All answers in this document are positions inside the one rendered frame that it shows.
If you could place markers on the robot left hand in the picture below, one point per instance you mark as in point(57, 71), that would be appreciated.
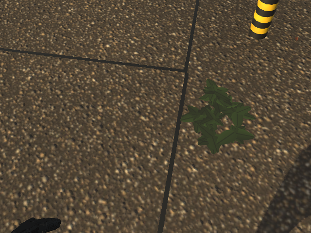
point(41, 225)

